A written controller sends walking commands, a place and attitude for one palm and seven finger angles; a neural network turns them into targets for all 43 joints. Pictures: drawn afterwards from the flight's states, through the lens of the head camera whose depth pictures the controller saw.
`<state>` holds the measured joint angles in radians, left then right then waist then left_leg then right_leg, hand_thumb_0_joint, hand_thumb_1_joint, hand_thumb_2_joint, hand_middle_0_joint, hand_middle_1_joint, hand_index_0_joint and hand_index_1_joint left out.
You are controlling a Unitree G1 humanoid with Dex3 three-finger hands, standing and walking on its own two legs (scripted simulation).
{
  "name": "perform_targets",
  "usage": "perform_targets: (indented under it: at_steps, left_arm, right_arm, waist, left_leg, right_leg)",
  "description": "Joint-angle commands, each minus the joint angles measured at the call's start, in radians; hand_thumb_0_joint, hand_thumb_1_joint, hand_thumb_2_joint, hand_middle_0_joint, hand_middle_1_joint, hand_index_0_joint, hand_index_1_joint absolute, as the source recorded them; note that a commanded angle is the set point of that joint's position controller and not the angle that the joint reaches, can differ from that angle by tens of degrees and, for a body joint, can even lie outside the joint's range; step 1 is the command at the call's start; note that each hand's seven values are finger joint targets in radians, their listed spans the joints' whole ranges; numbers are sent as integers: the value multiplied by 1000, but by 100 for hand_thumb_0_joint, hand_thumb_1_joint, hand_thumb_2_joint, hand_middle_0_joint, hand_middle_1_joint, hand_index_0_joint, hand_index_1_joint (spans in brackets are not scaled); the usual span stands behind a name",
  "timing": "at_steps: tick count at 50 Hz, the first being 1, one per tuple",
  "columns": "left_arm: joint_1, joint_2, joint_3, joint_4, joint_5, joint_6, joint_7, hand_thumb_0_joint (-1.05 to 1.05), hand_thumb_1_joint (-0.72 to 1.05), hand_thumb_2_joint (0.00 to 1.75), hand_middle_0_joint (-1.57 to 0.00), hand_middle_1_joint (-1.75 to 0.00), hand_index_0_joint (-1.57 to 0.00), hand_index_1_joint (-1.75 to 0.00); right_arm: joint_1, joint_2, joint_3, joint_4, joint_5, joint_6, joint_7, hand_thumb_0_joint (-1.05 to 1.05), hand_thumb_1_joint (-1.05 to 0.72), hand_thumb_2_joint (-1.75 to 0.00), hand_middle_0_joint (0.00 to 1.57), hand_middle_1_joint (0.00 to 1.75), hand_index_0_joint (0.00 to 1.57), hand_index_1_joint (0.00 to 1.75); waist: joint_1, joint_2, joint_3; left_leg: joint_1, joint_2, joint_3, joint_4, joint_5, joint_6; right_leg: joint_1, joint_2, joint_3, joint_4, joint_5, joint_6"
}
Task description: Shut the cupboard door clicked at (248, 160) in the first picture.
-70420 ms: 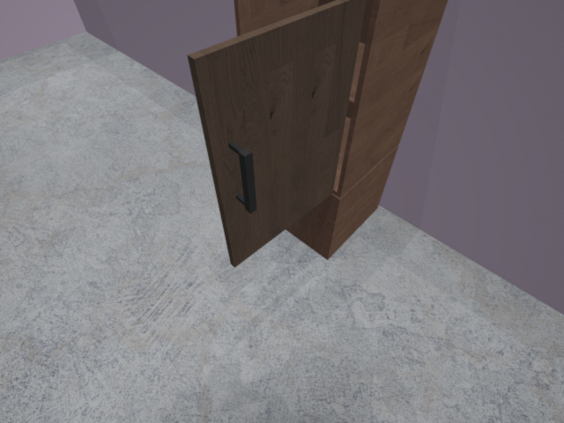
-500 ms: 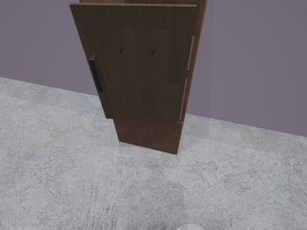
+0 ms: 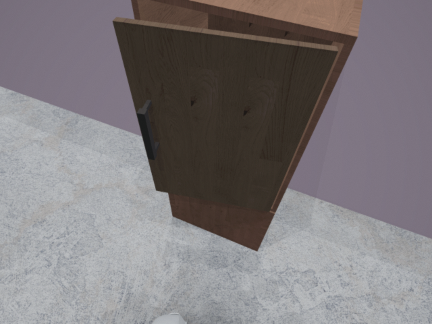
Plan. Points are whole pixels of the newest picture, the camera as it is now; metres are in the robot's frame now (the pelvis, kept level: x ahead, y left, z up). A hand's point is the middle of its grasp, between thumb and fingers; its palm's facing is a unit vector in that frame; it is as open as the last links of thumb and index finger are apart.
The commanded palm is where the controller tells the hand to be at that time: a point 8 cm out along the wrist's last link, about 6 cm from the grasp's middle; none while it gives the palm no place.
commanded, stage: come to a stop and stand still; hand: left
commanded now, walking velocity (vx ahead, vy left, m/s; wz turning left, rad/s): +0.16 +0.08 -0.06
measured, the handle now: (150, 131) +0.54 +0.22 -0.01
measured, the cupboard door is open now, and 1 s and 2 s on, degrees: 12 12 12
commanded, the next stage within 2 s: look again from close up in 1.88 s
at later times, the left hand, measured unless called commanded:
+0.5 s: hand out of the picture +0.12 +0.18 -0.16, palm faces -0.03 -0.95 -0.31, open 7.4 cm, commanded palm none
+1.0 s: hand out of the picture +0.03 +0.19 -0.18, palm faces +0.05 -0.98 -0.19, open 7.4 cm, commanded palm none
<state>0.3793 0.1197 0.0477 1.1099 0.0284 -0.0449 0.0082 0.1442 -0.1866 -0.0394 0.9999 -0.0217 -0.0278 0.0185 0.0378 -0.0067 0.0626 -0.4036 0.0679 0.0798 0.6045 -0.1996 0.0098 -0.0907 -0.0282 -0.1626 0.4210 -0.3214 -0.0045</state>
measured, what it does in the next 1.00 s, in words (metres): steps on the spot: left foot, then right foot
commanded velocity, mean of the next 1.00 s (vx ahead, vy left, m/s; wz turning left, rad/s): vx -0.08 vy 0.01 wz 0.00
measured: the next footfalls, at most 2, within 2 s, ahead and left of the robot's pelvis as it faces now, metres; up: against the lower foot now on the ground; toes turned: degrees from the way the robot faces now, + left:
left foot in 0.02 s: +0.12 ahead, +0.12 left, +0.00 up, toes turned +6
right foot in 0.42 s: +0.12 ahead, -0.07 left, +0.00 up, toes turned -6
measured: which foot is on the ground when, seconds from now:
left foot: up 0.00-0.00, down 0.02-0.42, up 0.44-0.82, down 0.84-1.00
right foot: down 0.00-0.04, up 0.06-0.40, down 0.42-1.00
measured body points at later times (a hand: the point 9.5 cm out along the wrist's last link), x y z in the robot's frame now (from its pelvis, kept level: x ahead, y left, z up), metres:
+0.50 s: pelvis +0.05 -0.03 -0.01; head +0.09 -0.05 +0.44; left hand +0.12 +0.23 -0.14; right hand +0.09 -0.27 -0.17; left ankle +0.05 +0.10 -0.71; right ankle +0.05 -0.12 -0.74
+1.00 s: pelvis +0.01 +0.00 +0.00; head +0.02 +0.02 +0.45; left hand +0.02 +0.24 -0.16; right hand +0.04 -0.23 -0.15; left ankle -0.01 +0.13 -0.74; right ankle +0.05 -0.12 -0.74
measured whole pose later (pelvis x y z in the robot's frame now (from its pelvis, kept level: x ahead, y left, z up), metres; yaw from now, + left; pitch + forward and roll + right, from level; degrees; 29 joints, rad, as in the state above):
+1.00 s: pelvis +0.01 +0.00 +0.00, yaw -2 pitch -2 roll +0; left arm 0.26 0.18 0.04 1.09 0.02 0.04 0.02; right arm 0.24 -0.16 -0.01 1.08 -0.02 0.02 -0.02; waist 0.03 -0.03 0.03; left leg -0.13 0.02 0.03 0.43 -0.28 -0.01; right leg -0.24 -0.03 -0.05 0.43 -0.16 0.00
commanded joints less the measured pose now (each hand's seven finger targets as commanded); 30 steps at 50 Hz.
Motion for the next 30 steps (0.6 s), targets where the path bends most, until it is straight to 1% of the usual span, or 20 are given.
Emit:
perform_targets:
  at_steps: [1,2,3,4,5,6,8,9,13,14,16,18,19,20,21,22,23,24,26,30]
  left_arm:
    - [47,95,22,-65,-11,-8,13,0,90,90,-20,-30,-20,-30]
    - [21,80,7,-86,-11,-8,14,0,90,90,-20,-30,-20,-30]
    - [-9,84,6,-100,-7,-3,21,0,90,90,-20,-30,-20,-30]
    - [-29,70,-1,-89,-10,9,26,0,90,90,-20,-30,-20,-30]
    - [-29,81,0,-66,-13,18,29,0,90,90,-20,-30,-20,-30]
    - [-8,74,1,-55,-17,29,28,0,90,90,-20,-30,-20,-30]
    - [25,80,2,-44,-19,52,25,0,90,90,-20,-30,-20,-30]
    - [26,95,8,-45,-16,59,24,0,90,90,-20,-30,-20,-30]
    - [-6,119,32,-92,-1,95,19,0,90,90,-20,-30,-20,-30]
    - [-14,125,35,-106,0,96,19,0,90,90,-20,-30,-20,-30]
    - [-23,129,41,-127,-1,98,17,0,90,90,-20,-30,-20,-30]
    - [0,134,42,-134,-1,89,16,0,90,90,-20,-30,-20,-30]
    - [16,155,43,-137,2,79,17,0,90,90,-20,-30,-20,-30]
    - [-1,208,46,-149,14,65,22,0,90,90,-20,-30,-20,-30]
    - [-43,265,50,-151,14,56,24,0,90,90,-20,-30,-20,-30]
    - [-60,270,40,-158,5,52,23,0,90,90,-20,-30,-20,-30]
    - [-95,246,35,-172,7,53,29,0,90,90,-20,-30,-20,-30]
    - [-120,229,37,-170,6,50,37,0,90,90,-20,-30,-20,-30]
    - [-142,219,28,-178,-1,46,40,0,90,90,-20,-30,-20,-30]
    - [-98,240,40,-162,-1,43,46,0,90,90,-20,-30,-20,-30]
  right_arm:
    - [330,-172,-28,45,-15,-26,-25,0,-90,-90,20,30,20,30]
    - [376,-196,-32,52,-11,-14,-36,0,-90,-90,20,30,20,30]
    - [318,-181,-22,34,-9,-3,-42,0,-90,-90,20,30,20,30]
    - [235,-136,-1,16,-8,-10,-53,0,-90,-90,20,30,20,30]
    - [175,-99,16,9,-5,-12,-63,0,-90,-90,20,30,20,30]
    - [126,-93,22,-2,-2,-10,-71,0,-90,-90,20,30,20,30]
    - [66,-111,14,-3,5,2,-76,0,-90,-90,20,30,20,30]
    - [63,-113,4,-3,5,8,-77,0,-90,-90,20,30,20,30]
    - [57,-162,-28,-11,-4,37,-80,0,-90,-90,20,30,20,30]
    - [53,-161,-30,-13,-8,39,-79,0,-90,-90,20,30,20,30]
    - [26,-171,-37,-20,-11,44,-78,0,-90,-90,20,30,20,30]
    - [9,-174,-44,-23,-6,49,-73,0,-90,-90,20,30,20,30]
    - [11,-163,-46,-27,0,52,-68,0,-90,-90,20,30,20,30]
    - [44,-115,-43,-29,11,57,-62,0,-90,-90,20,30,20,30]
    - [69,-56,-32,-39,16,63,-51,0,-90,-90,20,30,20,30]
    - [78,-64,-35,-32,16,80,-47,0,-90,-90,20,30,20,30]
    - [64,-41,-32,-30,12,89,-44,0,-90,-90,20,30,20,30]
    - [70,-38,-29,-25,11,90,-46,0,-90,-90,20,30,20,30]
    - [75,-68,-27,-11,11,83,-43,0,-90,-90,20,30,20,30]
    - [49,-66,-19,-19,12,79,-36,0,-90,-90,20,30,20,30]
  waist:
    - [-116,222,-148]
    - [-131,286,-168]
    - [-108,173,-110]
    - [-79,197,-74]
    - [-56,149,-63]
    - [-35,135,-61]
    - [-18,129,-82]
    - [-19,114,-74]
    - [-26,134,-34]
    - [-23,125,-24]
    - [-15,162,-37]
    - [4,148,-79]
    - [13,82,-88]
    - [-3,-111,-102]
    - [-21,-261,-90]
    - [-14,-199,-102]
    - [-29,-128,-80]
    - [-40,-154,-96]
    - [-39,-128,-91]
    - [-1,-82,-108]
  left_leg:
    - [537,209,-245,-159,335,116]
    - [571,330,-374,-244,446,210]
    - [454,346,-345,-252,443,237]
    - [375,317,-315,-257,625,213]
    - [308,293,-255,-242,762,187]
    - [269,269,-193,-246,779,168]
    - [261,237,-139,-246,675,151]
    - [245,236,-145,-243,652,151]
    - [154,293,-180,-268,506,180]
    - [144,295,-184,-260,510,183]
    - [155,283,-165,-234,514,167]
    - [172,241,-130,-168,455,124]
    - [150,187,-98,-102,344,81]
    - [104,53,-18,32,88,17]
    - [37,-70,20,194,-315,-22]
    - [66,-63,-55,349,-416,-16]
    - [40,-62,-101,424,-387,-14]
    - [3,-60,-111,450,-365,-16]
    - [-42,-47,-115,478,-300,-35]
    - [-32,-46,-103,333,-290,-54]
  right_leg:
    - [-349,-28,6,344,4,-31]
    - [-446,26,26,575,-323,-17]
    - [-436,-13,102,623,-320,-27]
    - [-419,-49,142,602,-266,-13]
    - [-344,-69,172,554,-224,1]
    - [-277,-69,174,486,-203,12]
    - [-215,-49,149,360,-135,22]
    - [-199,-32,136,323,-97,18]
    - [-229,-9,138,421,-103,1]
    - [-233,-4,146,426,-111,-6]
    - [-224,-3,150,378,-76,-9]
    - [-151,-4,142,208,66,-13]
    - [-98,-21,168,85,240,-19]
    - [-83,-138,330,-28,473,-59]
    - [-89,-305,449,-73,702,-149]
    - [-147,-352,425,-90,665,-210]
    - [-171,-309,407,-80,616,-215]
    - [-121,-288,411,-55,671,-212]
    - [-48,-268,362,-25,748,-206]
    - [49,-290,377,-42,701,-205]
